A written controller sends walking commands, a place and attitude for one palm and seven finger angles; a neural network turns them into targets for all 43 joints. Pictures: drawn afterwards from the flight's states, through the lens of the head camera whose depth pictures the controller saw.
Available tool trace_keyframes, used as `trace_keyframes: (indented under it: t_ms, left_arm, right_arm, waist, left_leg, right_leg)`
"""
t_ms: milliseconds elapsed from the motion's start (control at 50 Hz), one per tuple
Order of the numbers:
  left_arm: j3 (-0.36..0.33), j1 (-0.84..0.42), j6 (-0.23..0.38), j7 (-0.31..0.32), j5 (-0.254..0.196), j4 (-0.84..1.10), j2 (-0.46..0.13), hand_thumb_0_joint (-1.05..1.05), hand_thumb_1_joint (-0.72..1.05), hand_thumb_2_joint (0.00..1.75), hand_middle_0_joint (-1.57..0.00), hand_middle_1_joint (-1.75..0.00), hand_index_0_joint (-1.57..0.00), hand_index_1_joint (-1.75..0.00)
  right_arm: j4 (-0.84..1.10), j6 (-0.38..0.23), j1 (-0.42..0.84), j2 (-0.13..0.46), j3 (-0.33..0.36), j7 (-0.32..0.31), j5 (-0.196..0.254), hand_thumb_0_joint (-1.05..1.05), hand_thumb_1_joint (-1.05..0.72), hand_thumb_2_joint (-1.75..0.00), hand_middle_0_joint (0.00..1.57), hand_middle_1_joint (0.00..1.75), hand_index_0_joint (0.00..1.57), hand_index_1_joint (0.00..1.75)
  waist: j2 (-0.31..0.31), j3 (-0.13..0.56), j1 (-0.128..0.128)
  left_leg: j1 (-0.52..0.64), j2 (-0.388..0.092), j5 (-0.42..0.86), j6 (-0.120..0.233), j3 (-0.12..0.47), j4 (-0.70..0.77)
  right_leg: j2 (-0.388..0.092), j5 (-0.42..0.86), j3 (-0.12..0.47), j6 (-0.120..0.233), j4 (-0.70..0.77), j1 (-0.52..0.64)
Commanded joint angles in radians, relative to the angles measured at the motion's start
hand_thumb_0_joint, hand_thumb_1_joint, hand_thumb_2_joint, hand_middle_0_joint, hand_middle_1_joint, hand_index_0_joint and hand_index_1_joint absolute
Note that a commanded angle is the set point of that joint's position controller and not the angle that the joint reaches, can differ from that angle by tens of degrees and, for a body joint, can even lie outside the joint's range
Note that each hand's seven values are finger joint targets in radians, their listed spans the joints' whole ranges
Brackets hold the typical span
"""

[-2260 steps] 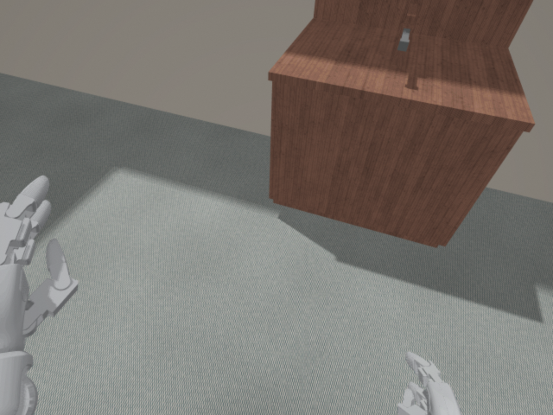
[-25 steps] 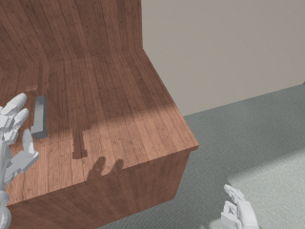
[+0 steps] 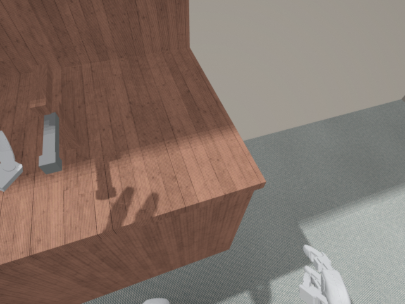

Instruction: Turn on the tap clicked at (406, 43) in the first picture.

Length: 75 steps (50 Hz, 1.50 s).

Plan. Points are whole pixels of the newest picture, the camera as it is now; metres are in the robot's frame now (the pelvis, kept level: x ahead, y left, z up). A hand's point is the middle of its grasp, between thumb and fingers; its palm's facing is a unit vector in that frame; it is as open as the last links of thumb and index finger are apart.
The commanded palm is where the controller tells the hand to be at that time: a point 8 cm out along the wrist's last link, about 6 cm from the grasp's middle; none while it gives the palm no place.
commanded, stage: come to a stop and stand still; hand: left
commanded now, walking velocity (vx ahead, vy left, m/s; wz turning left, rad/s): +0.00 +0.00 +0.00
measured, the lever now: (50, 163) +0.32 +0.33 +0.08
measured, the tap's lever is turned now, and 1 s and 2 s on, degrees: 0 0 0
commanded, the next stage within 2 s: look again from close up in 0.78 s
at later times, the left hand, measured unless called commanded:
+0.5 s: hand out of the picture +0.22 +0.31 +0.17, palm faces +0.37 -0.87 -0.32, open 7.4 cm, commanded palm +0.15 +0.35 +0.18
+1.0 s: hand out of the picture +0.21 +0.32 +0.16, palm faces +0.37 -0.86 -0.36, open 7.4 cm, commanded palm +0.16 +0.35 +0.18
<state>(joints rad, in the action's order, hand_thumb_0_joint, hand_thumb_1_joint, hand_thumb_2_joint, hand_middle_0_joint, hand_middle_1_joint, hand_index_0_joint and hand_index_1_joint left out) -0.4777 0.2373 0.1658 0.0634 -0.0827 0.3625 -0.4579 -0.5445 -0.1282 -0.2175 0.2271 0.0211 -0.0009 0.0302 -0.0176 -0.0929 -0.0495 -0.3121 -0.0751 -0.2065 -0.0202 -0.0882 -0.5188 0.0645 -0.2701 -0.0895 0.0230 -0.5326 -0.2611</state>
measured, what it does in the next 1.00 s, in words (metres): shifts its weight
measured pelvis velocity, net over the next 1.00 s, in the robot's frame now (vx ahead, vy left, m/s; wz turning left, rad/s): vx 0.00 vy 0.07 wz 0.01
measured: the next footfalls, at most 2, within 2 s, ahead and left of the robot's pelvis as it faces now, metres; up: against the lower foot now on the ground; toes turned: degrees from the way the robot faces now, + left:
none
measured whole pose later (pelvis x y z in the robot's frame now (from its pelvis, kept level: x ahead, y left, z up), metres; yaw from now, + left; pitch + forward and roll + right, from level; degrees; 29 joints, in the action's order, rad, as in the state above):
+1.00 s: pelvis +0.00 +0.07 +0.01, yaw +1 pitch -1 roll -2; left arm -0.34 0.43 0.21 0.10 -0.04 0.46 -0.36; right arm -0.57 -0.11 -0.21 0.20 -0.02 -0.03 0.01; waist -0.02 -0.04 -0.02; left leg -0.23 0.05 -0.19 0.07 -0.03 -0.43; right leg 0.00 -0.20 -0.07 -0.01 -0.37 -0.15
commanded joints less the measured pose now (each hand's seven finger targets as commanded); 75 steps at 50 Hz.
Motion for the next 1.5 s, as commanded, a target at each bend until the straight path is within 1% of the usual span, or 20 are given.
trace_keyframes:
  t_ms: [0,60,80,120,160,220,280,340,420,480,580,680,700,780,800,880,900,1040,1260,1480]
  left_arm:
    - [0.051,0.196,0.082,0.006,0.013,0.343,-0.048,0.00,0.90,0.90,-0.20,-0.30,-0.20,-0.30]
    - [-0.090,0.211,0.094,0.039,0.009,0.358,-0.166,0.00,0.90,0.90,-0.20,-0.30,-0.20,-0.30]
    - [-0.152,0.209,0.095,0.058,0.002,0.366,-0.228,0.00,0.90,0.90,-0.20,-0.30,-0.20,-0.30]
    - [-0.111,0.177,0.105,0.064,-0.014,0.357,-0.162,0.00,0.90,0.90,-0.20,-0.30,-0.20,-0.30]
    - [-0.082,0.121,0.110,0.072,-0.012,0.349,-0.138,0.00,0.90,0.90,-0.20,-0.30,-0.20,-0.30]
    - [-0.031,0.049,0.124,0.067,0.009,0.306,-0.107,0.00,0.90,0.90,-0.20,-0.30,-0.20,-0.30]
    - [0.076,-0.003,0.124,0.055,0.039,0.296,-0.020,0.00,0.90,0.90,-0.20,-0.30,-0.20,-0.30]
    - [0.104,0.010,0.115,0.052,0.060,0.269,-0.009,0.00,0.90,0.90,-0.20,-0.30,-0.20,-0.30]
    - [0.060,0.059,0.110,0.054,0.061,0.274,-0.045,0.00,0.90,0.90,-0.20,-0.30,-0.20,-0.30]
    - [-0.008,0.054,0.119,0.056,0.058,0.327,-0.106,0.00,0.90,0.90,-0.20,-0.30,-0.20,-0.30]
    - [-0.002,0.069,0.128,0.049,0.049,0.371,-0.100,0.00,0.90,0.90,-0.20,-0.30,-0.20,-0.30]
    - [0.029,0.117,0.115,0.049,0.046,0.328,-0.062,0.00,0.90,0.90,-0.20,-0.30,-0.20,-0.30]
    - [0.056,0.126,0.112,0.045,0.041,0.296,-0.035,0.00,0.90,0.90,-0.20,-0.30,-0.20,-0.30]
    - [0.025,0.113,0.106,0.054,0.045,0.318,-0.072,0.00,0.90,0.90,-0.20,-0.30,-0.20,-0.30]
    - [0.050,0.125,0.106,0.049,0.038,0.290,-0.044,0.00,0.90,0.90,-0.20,-0.30,-0.20,-0.30]
    - [0.006,0.107,0.108,0.060,0.039,0.339,-0.098,0.00,0.90,0.90,-0.20,-0.30,-0.20,-0.30]
    - [0.036,0.113,0.113,0.055,0.033,0.320,-0.063,0.00,0.90,0.90,-0.20,-0.30,-0.20,-0.30]
    - [0.030,0.122,0.114,0.058,0.033,0.302,-0.067,0.00,0.90,0.90,-0.20,-0.30,-0.20,-0.30]
    - [0.040,0.119,0.097,0.059,0.027,0.285,-0.064,0.00,0.90,0.90,-0.20,-0.30,-0.20,-0.30]
    - [0.008,0.158,0.090,0.068,0.020,0.322,-0.094,0.00,0.90,0.90,-0.20,-0.30,-0.20,-0.30]
  right_arm:
    - [0.175,-0.064,0.067,0.100,0.041,0.019,0.007,0.00,-0.90,-0.90,0.20,0.30,0.20,0.30]
    - [0.176,-0.059,0.077,0.087,0.035,-0.010,-0.005,0.00,-0.90,-0.90,0.20,0.30,0.20,0.30]
    - [0.162,-0.048,0.090,0.083,0.028,-0.022,-0.002,0.00,-0.90,-0.90,0.20,0.30,0.20,0.30]
    - [0.163,-0.046,0.089,0.073,0.021,-0.039,-0.007,0.00,-0.90,-0.90,0.20,0.30,0.20,0.30]
    - [0.138,-0.053,0.081,0.075,0.010,-0.048,-0.013,0.00,-0.90,-0.90,0.20,0.30,0.20,0.30]
    - [0.111,-0.076,0.090,0.093,0.008,-0.057,-0.023,0.00,-0.90,-0.90,0.20,0.30,0.20,0.30]
    - [0.107,-0.094,0.101,0.087,0.000,-0.043,-0.017,0.00,-0.90,-0.90,0.20,0.30,0.20,0.30]
    - [0.103,-0.096,0.068,0.103,0.009,-0.030,-0.022,0.00,-0.90,-0.90,0.20,0.30,0.20,0.30]
    - [0.115,-0.077,0.076,0.099,0.008,-0.024,-0.025,0.00,-0.90,-0.90,0.20,0.30,0.20,0.30]
    - [0.120,-0.069,0.094,0.094,0.004,-0.028,-0.026,0.00,-0.90,-0.90,0.20,0.30,0.20,0.30]
    - [0.128,-0.068,0.087,0.082,0.000,-0.030,-0.029,0.00,-0.90,-0.90,0.20,0.30,0.20,0.30]
    - [0.121,-0.063,0.078,0.089,0.008,-0.024,-0.024,0.00,-0.90,-0.90,0.20,0.30,0.20,0.30]
    - [0.114,-0.056,0.065,0.099,0.008,-0.024,-0.029,0.00,-0.90,-0.90,0.20,0.30,0.20,0.30]
    - [0.118,-0.045,0.087,0.099,0.013,-0.028,-0.018,0.00,-0.90,-0.90,0.20,0.30,0.20,0.30]
    - [0.115,-0.039,0.079,0.102,0.009,-0.028,-0.024,0.00,-0.90,-0.90,0.20,0.30,0.20,0.30]
    - [0.127,-0.036,0.104,0.095,0.010,-0.036,-0.015,0.00,-0.90,-0.90,0.20,0.30,0.20,0.30]
    - [0.123,-0.032,0.097,0.100,0.006,-0.036,-0.022,0.00,-0.90,-0.90,0.20,0.30,0.20,0.30]
    - [0.125,-0.037,0.090,0.101,0.011,-0.039,-0.018,0.00,-0.90,-0.90,0.20,0.30,0.20,0.30]
    - [0.121,-0.032,0.098,0.102,0.012,-0.045,-0.015,0.00,-0.90,-0.90,0.20,0.30,0.20,0.30]
    - [0.117,-0.027,0.112,0.099,0.010,-0.049,-0.009,0.00,-0.90,-0.90,0.20,0.30,0.20,0.30]
  waist:
    - [0.075,0.303,-0.001]
    - [-0.148,0.222,0.014]
    - [-0.156,0.199,0.020]
    - [-0.114,0.149,0.031]
    - [-0.015,0.131,0.042]
    - [0.129,0.145,0.034]
    - [0.225,0.134,0.031]
    - [0.122,0.133,0.031]
    - [0.059,0.151,0.031]
    - [0.111,0.159,0.031]
    - [0.161,0.201,0.033]
    - [0.107,0.239,0.034]
    - [0.095,0.228,0.037]
    - [0.093,0.228,0.037]
    - [0.090,0.213,0.037]
    - [0.094,0.201,0.035]
    - [0.101,0.195,0.035]
    - [0.099,0.174,0.036]
    - [0.034,0.188,0.035]
    - [0.077,0.198,0.034]
  left_leg:
    - [0.081,-0.068,0.270,0.096,0.088,0.005]
    - [0.032,0.033,-0.021,0.046,0.065,-0.083]
    - [0.023,0.055,-0.062,0.038,0.071,-0.112]
    - [0.019,0.070,-0.077,0.034,0.097,-0.143]
    - [0.081,0.059,-0.057,0.039,0.115,-0.026]
    - [0.122,-0.012,-0.025,0.070,0.197,0.139]
    - [0.025,-0.067,-0.128,0.093,0.260,0.238]
    - [0.003,-0.062,-0.143,0.081,0.263,0.247]
    - [0.019,-0.048,-0.128,0.058,0.258,0.253]
    - [0.039,-0.047,-0.099,0.028,0.269,0.278]
    - [0.123,-0.041,0.097,-0.005,0.242,0.237]
    - [0.192,-0.034,0.284,-0.020,0.209,0.175]
    - [0.174,-0.031,0.281,-0.015,0.209,0.176]
    - [0.172,-0.025,0.293,-0.017,0.206,0.165]
    - [0.148,-0.024,0.261,-0.010,0.210,0.176]
    - [0.122,-0.017,0.164,0.005,0.210,0.181]
    - [0.097,-0.014,0.124,0.016,0.211,0.191]
    - [0.078,-0.012,0.009,0.038,0.212,0.198]
    - [0.104,0.001,0.059,0.049,0.200,0.160]
    - [0.121,-0.005,0.130,0.047,0.203,0.153]
  right_leg:
    - [-0.128,0.298,0.096,-0.105,0.000,0.163]
    - [-0.198,0.165,0.196,-0.034,0.191,0.073]
    - [-0.245,0.127,0.255,-0.002,0.229,0.036]
    - [-0.286,0.016,0.316,0.049,0.277,-0.027]
    - [-0.249,-0.110,0.269,0.065,0.269,-0.064]
    - [-0.127,-0.059,0.162,0.006,0.179,-0.006]
    - [-0.103,0.012,0.118,-0.010,0.103,0.101]
    - [-0.100,0.027,0.112,-0.008,0.127,0.129]
    - [-0.099,0.034,0.105,-0.005,0.162,0.140]
    - [-0.088,0.043,0.087,-0.005,0.148,0.137]
    - [-0.089,0.101,0.069,-0.001,0.148,0.134]
    - [-0.100,0.171,0.064,0.000,0.166,0.137]
    - [-0.099,0.174,0.064,-0.003,0.170,0.138]
    - [-0.110,0.198,0.070,0.001,0.167,0.147]
    - [-0.108,0.179,0.065,-0.002,0.173,0.146]
    - [-0.124,0.174,0.084,0.003,0.179,0.158]
    - [-0.121,0.158,0.082,0.002,0.186,0.164]
    - [-0.131,0.126,0.108,0.004,0.209,0.152]
    - [-0.151,0.155,0.132,0.005,0.234,0.143]
    - [-0.153,0.200,0.124,0.005,0.213,0.148]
